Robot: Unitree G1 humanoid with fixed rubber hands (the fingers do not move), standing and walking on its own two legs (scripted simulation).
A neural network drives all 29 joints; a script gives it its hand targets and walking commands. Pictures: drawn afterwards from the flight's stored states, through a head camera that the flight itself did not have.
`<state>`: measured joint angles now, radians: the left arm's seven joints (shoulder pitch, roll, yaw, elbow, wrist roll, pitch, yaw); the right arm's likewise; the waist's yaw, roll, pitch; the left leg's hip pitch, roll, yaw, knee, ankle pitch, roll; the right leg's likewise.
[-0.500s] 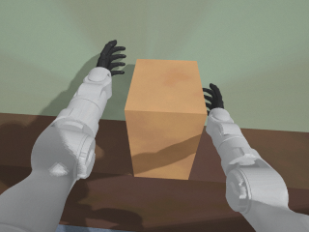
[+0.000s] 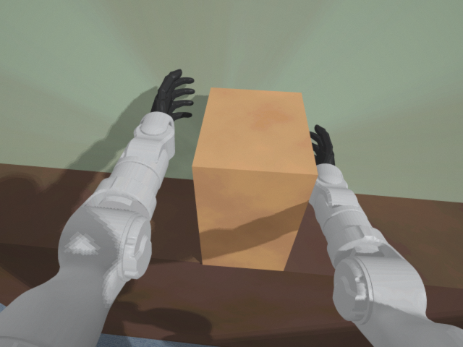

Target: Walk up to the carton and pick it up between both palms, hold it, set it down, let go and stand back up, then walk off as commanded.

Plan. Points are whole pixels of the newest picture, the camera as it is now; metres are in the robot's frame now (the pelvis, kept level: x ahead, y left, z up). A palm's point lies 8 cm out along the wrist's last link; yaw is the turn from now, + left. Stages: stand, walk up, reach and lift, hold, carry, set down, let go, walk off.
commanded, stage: reach and lift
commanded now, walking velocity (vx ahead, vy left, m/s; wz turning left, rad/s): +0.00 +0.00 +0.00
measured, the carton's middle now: (248, 183) +0.41 -0.05 +0.07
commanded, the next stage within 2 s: none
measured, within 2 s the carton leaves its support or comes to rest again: neither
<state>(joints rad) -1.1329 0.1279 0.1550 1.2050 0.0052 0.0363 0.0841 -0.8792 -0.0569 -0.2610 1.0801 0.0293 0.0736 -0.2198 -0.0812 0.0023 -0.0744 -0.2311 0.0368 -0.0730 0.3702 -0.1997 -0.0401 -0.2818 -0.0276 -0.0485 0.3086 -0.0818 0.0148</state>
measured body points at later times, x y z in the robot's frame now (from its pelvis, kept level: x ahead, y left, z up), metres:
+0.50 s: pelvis +0.02 +0.01 +0.00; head +0.04 +0.01 +0.45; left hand +0.47 +0.08 +0.13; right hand +0.42 -0.18 +0.11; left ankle +0.00 +0.15 -0.75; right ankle +0.04 -0.13 -0.75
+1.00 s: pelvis +0.04 +0.02 +0.00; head +0.06 +0.03 +0.45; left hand +0.47 +0.08 +0.13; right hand +0.41 -0.18 +0.11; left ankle +0.00 +0.15 -0.75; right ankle +0.05 -0.13 -0.75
